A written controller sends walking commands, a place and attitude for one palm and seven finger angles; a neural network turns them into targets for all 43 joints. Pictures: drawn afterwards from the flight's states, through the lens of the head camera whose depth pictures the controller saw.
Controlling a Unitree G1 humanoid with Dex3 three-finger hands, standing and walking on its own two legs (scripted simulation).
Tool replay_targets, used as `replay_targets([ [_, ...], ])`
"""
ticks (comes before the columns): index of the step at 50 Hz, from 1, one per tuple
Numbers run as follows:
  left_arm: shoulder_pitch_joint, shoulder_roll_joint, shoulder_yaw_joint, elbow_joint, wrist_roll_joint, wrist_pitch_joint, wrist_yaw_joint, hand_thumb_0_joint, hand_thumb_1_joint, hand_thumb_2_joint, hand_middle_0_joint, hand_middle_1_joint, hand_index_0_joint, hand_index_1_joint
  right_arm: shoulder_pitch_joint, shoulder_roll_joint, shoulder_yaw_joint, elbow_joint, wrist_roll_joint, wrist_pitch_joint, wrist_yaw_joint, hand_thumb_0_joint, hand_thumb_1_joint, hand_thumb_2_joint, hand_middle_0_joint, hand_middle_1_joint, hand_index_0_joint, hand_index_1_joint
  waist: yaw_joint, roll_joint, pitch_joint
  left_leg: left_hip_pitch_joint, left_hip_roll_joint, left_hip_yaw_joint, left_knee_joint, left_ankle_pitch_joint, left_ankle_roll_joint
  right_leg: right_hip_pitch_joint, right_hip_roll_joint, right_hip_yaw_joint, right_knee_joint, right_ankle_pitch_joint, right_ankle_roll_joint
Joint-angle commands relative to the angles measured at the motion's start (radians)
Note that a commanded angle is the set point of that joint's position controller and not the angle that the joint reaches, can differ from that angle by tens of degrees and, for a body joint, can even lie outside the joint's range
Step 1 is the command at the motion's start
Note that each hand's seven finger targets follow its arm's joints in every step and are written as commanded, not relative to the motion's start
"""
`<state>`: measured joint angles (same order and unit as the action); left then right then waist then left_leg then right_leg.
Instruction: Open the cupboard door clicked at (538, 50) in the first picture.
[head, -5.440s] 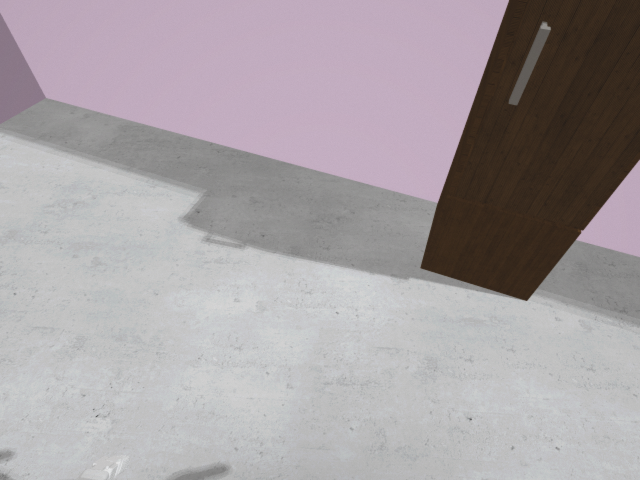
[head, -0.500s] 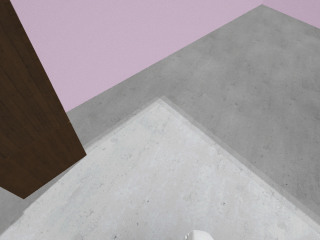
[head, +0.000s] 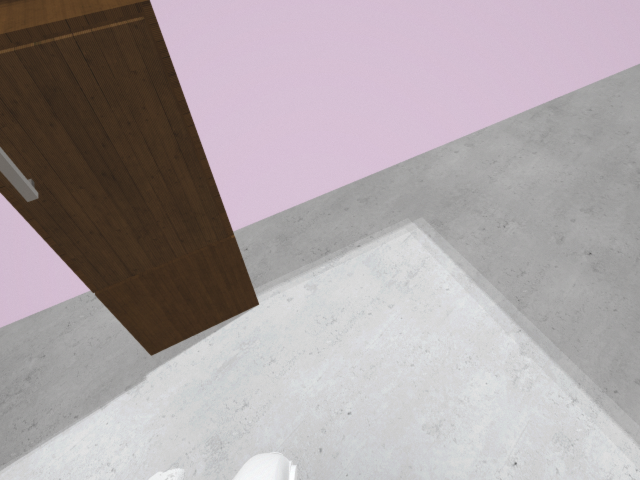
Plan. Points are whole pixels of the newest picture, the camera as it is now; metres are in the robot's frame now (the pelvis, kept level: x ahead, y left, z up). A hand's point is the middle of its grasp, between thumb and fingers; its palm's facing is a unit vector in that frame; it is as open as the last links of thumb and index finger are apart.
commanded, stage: turn to face it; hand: left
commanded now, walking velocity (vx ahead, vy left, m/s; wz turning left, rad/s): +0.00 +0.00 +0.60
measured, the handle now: (3, 157) +0.64 +0.60 +0.08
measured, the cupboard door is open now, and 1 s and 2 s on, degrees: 0 0 0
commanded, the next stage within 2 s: take the last steps up to it in 0.84 s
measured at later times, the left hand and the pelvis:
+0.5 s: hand out of the picture -0.07 +0.27 -0.18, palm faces +0.36 -0.90 -0.25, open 7.4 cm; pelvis -0.02 +0.05 -0.01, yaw +18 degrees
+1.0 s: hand out of the picture -0.02 +0.21 -0.14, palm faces +0.45 -0.85 -0.28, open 7.4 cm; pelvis -0.02 +0.00 +0.00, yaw +27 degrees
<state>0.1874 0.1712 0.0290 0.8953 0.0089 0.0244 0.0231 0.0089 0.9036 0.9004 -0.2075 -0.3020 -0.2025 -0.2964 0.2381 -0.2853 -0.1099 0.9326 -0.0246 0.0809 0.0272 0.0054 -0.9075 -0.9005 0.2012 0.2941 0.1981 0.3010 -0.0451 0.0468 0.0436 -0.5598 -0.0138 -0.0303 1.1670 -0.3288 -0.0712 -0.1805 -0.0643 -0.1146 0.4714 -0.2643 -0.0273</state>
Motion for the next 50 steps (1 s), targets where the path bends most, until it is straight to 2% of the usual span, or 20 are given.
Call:
replay_targets([
  [1,0.02,0.185,0.047,-0.072,0.004,-0.035,0.012,0.0,0.9,0.9,-0.2,-0.3,-0.2,-0.3,-0.037,-0.059,-0.008,-0.066,-0.005,-0.005,0.005,0.0,-0.9,-0.9,0.2,0.3,0.2,0.3,0.043,-0.215,0.018,-0.067,0.048,0.018,0.05,0.023,-0.023,0.025,-0.242,0.124,-0.199,0.113,-0.055],
  [11,0.113,0.253,0.068,-0.023,0.022,-0.025,0.008,0.0,0.9,0.9,-0.2,-0.3,-0.2,-0.3,-0.159,-0.029,0.026,-0.093,0.011,-0.025,0.005,0.0,-0.9,-0.9,0.2,0.3,0.2,0.3,0.095,-0.274,-0.048,0.098,0.062,0.12,-0.356,-0.123,-0.001,0.122,-0.329,0.044,-0.096,0.396,-0.1],
  [13,0.112,0.263,0.073,-0.016,0.023,-0.021,0.006,0.0,0.9,0.9,-0.2,-0.3,-0.2,-0.3,-0.137,-0.026,0.03,-0.091,0.015,-0.034,0.002,0.0,-0.9,-0.9,0.2,0.3,0.2,0.3,0.09,-0.277,-0.085,0.169,0.052,0.14,-0.456,-0.116,0.015,0.13,-0.335,0.024,-0.048,0.434,-0.089],
  [15,0.102,0.262,0.077,-0.012,0.015,-0.016,0.002,0.0,0.9,0.9,-0.2,-0.3,-0.2,-0.3,-0.08,-0.041,0.028,-0.081,0.011,-0.045,-0.001,0.0,-0.9,-0.9,0.2,0.3,0.2,0.3,0.055,-0.229,-0.12,0.301,0.042,0.156,-0.653,0.034,0.03,0.091,-0.307,-0.046,0.056,0.415,-0.033],
  [16,0.094,0.248,0.075,-0.014,0.005,-0.012,0.0,0.0,0.9,0.9,-0.2,-0.3,-0.2,-0.3,-0.019,-0.086,0.017,-0.064,0.01,-0.056,-0.001,0.0,-0.9,-0.9,0.2,0.3,0.2,0.3,0.015,-0.125,-0.156,0.459,0.077,0.104,-0.779,0.19,0.047,-0.012,-0.279,-0.082,0.192,0.326,0.015],
  [17,0.091,0.185,0.067,-0.048,-0.003,-0.009,-0.007,0.0,0.9,0.9,-0.2,-0.3,-0.2,-0.3,0.034,-0.201,-0.01,-0.06,0.003,-0.067,-0.009,0.0,-0.9,-0.9,0.2,0.3,0.2,0.3,-0.017,0.174,-0.188,0.641,0.324,-0.228,-0.82,0.515,0.151,-0.295,-0.142,-0.114,0.416,-0.092,0.1],
  [18,0.02,0.154,0.041,-0.088,0.006,-0.001,-0.005,0.0,0.9,0.9,-0.2,-0.3,-0.2,-0.3,0.091,-0.262,-0.021,-0.045,0.013,-0.059,-0.017,0.0,-0.9,-0.9,0.2,0.3,0.2,0.3,-0.042,0.249,-0.183,0.653,0.447,-0.314,-0.802,0.815,0.245,-0.421,-0.084,-0.024,0.561,-0.405,0.122],
  [19,0.004,0.173,0.048,-0.088,0.009,0.006,-0.002,0.0,0.9,0.9,-0.2,-0.3,-0.2,-0.3,0.088,-0.243,-0.015,-0.036,0.008,-0.056,-0.02,0.0,-0.9,-0.9,0.2,0.3,0.2,0.3,-0.037,0.158,-0.166,0.589,0.455,-0.243,-0.785,0.745,0.287,-0.404,-0.098,0.031,0.642,-0.375,0.107],
  [22,0.003,0.177,0.058,-0.034,0.008,0.011,-0.007,0.0,0.9,0.9,-0.2,-0.3,-0.2,-0.3,-0.063,-0.147,0.014,-0.067,0.004,-0.063,-0.039,0.0,-0.9,-0.9,0.2,0.3,0.2,0.3,0.017,0.159,-0.06,0.457,0.291,-0.137,-0.805,0.667,0.223,-0.396,-0.085,0.088,0.699,-0.185,0.115],
  [24,0.038,0.173,0.058,-0.012,0.009,0.008,-0.014,0.0,0.9,0.9,-0.2,-0.3,-0.2,-0.3,-0.078,-0.127,0.023,-0.072,0.007,-0.072,-0.04,0.0,-0.9,-0.9,0.2,0.3,0.2,0.3,0.037,0.124,-0.064,0.457,0.245,-0.094,-0.809,0.671,0.199,-0.37,-0.067,0.077,0.699,-0.13,0.122],
  [28,0.027,0.166,0.052,-0.012,0.007,0.011,-0.008,0.0,0.9,0.9,-0.2,-0.3,-0.2,-0.3,-0.039,-0.118,0.023,-0.063,0.009,-0.074,-0.041,0.0,-0.9,-0.9,0.2,0.3,0.2,0.3,0.03,0.081,-0.081,0.481,0.244,-0.126,-0.823,0.64,0.22,-0.348,-0.05,0.088,0.621,-0.111,0.132],
  [35,-0.044,0.124,0.036,-0.045,0.0,0.005,0.0,0.0,0.9,0.9,-0.2,-0.3,-0.2,-0.3,-0.009,-0.108,0.019,-0.043,-0.003,-0.065,-0.041,0.0,-0.9,-0.9,0.2,0.3,0.2,0.3,0.011,0.114,-0.064,0.443,0.249,-0.215,-0.804,0.602,0.249,-0.23,-0.001,0.078,0.345,-0.184,0.116],
  [38,-0.009,0.123,0.035,-0.032,-0.004,-0.006,0.003,0.0,0.9,0.9,-0.2,-0.3,-0.2,-0.3,-0.018,-0.104,0.017,-0.037,-0.002,-0.063,-0.039,0.0,-0.9,-0.9,0.2,0.3,0.2,0.3,0.029,0.132,-0.08,0.413,0.23,-0.236,-0.767,0.637,0.235,-0.128,0.028,0.069,0.196,-0.123,0.101],
  [40,0.056,0.132,0.038,-0.011,-0.005,-0.021,0.007,0.0,0.9,0.9,-0.2,-0.3,-0.2,-0.3,-0.035,-0.09,0.02,-0.036,0.006,-0.063,-0.038,0.0,-0.9,-0.9,0.2,0.3,0.2,0.3,0.067,0.079,-0.105,0.328,0.188,-0.216,-0.702,0.514,0.181,0.04,0.017,0.067,-0.039,0.073,0.094],
  [41,0.085,0.173,0.045,0.0,0.002,-0.033,0.012,0.0,0.9,0.9,-0.2,-0.3,-0.2,-0.3,-0.023,-0.05,0.024,-0.034,0.015,-0.066,-0.032,0.0,-0.9,-0.9,0.2,0.3,0.2,0.3,0.076,-0.029,-0.13,0.228,0.13,-0.166,-0.622,0.336,0.124,0.174,-0.075,0.151,-0.126,0.175,0.074],
  [42,0.103,0.258,0.061,0.006,0.016,-0.043,0.02,0.0,0.9,0.9,-0.2,-0.3,-0.2,-0.3,-0.011,0.016,0.038,-0.052,0.021,-0.067,-0.028,0.0,-0.9,-0.9,0.2,0.3,0.2,0.3,0.076,-0.29,-0.134,0.054,-0.009,-0.014,-0.452,-0.047,0.05,0.265,-0.31,0.376,-0.149,0.356,-0.019],
  [43,0.119,0.289,0.064,-0.006,0.013,-0.041,0.017,0.0,0.9,0.9,-0.2,-0.3,-0.2,-0.3,-0.037,-0.017,0.027,-0.072,0.016,-0.054,-0.034,0.0,-0.9,-0.9,0.2,0.3,0.2,0.3,0.094,-0.286,-0.118,0.069,-0.012,-0.022,-0.273,-0.278,0.041,0.139,-0.436,0.415,-0.153,0.503,-0.123],
  [44,0.073,0.248,0.059,-0.008,0.01,-0.039,0.021,0.0,0.9,0.9,-0.2,-0.3,-0.2,-0.3,-0.032,-0.027,0.018,-0.049,0.01,-0.035,-0.036,0.0,-0.9,-0.9,0.2,0.3,0.2,0.3,0.075,-0.244,-0.1,0.09,0.009,-0.065,-0.151,-0.248,0.045,0.06,-0.384,0.353,-0.164,0.414,-0.148],
  [47,-0.019,0.172,0.041,-0.024,0.005,-0.036,0.016,0.0,0.9,0.9,-0.2,-0.3,-0.2,-0.3,0.012,-0.012,0.017,0.017,0.003,-0.02,-0.023,0.0,-0.9,-0.9,0.2,0.3,0.2,0.3,0.029,-0.17,0.003,0.052,0.029,-0.034,0.005,-0.087,0.03,-0.019,-0.249,0.213,-0.189,0.234,-0.096],
  [50,0.046,0.15,0.037,0.004,0.005,-0.052,0.009,0.0,0.9,0.9,-0.2,-0.3,-0.2,-0.3,0.04,-0.001,0.02,0.04,-0.005,-0.024,-0.014,0.0,-0.9,-0.9,0.2,0.3,0.2,0.3,0.045,-0.2,0.007,0.025,0.05,-0.007,-0.01,0.013,0.016,0.027,-0.214,0.175,-0.255,0.016,-0.053],
])
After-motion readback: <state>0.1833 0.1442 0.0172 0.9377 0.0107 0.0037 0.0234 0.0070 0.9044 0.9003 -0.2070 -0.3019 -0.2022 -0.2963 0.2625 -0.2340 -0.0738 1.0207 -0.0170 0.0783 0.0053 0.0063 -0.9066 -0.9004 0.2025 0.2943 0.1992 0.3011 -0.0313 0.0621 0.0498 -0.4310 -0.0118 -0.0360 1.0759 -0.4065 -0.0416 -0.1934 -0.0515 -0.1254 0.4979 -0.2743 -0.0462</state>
